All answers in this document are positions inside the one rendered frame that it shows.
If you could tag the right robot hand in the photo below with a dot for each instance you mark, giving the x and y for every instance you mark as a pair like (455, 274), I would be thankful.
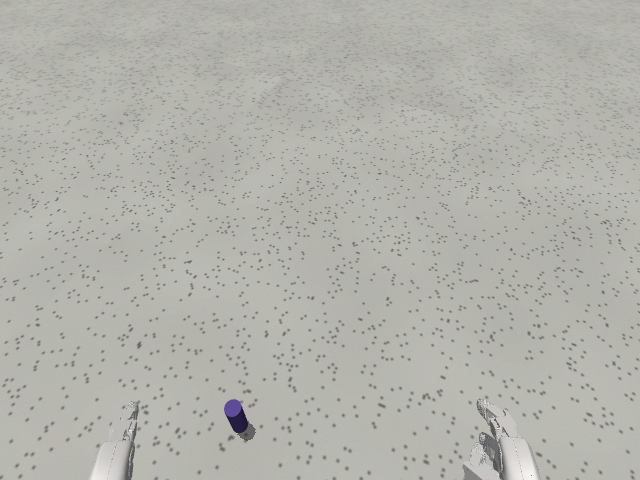
(511, 455)

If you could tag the can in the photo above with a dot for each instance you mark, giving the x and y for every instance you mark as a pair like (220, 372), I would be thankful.
(236, 416)

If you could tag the left robot hand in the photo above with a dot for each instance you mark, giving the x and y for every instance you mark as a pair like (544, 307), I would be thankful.
(114, 459)

